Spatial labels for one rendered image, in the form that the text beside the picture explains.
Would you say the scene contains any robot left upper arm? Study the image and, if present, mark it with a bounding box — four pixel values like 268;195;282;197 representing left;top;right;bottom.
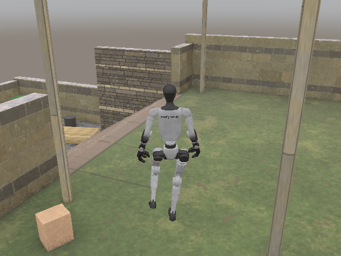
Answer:
143;108;159;138

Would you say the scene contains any robot right forearm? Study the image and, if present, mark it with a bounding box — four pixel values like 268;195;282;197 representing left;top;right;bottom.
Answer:
190;129;199;149

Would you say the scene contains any right robot thigh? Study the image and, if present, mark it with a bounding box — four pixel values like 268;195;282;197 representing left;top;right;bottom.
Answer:
172;149;189;187

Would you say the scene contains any robot left forearm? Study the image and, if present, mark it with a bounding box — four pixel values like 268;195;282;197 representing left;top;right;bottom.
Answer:
139;129;149;152

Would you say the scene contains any robot left shin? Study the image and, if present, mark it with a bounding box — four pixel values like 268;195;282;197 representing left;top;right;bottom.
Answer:
150;166;158;202

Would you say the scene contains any robot left hand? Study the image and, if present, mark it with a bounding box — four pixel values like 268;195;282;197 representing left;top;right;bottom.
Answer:
137;150;150;163

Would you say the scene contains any robot right upper arm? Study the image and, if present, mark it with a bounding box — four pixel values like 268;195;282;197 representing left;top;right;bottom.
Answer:
181;108;195;137

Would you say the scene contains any robot right hand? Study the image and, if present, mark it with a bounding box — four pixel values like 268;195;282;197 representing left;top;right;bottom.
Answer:
188;147;200;158

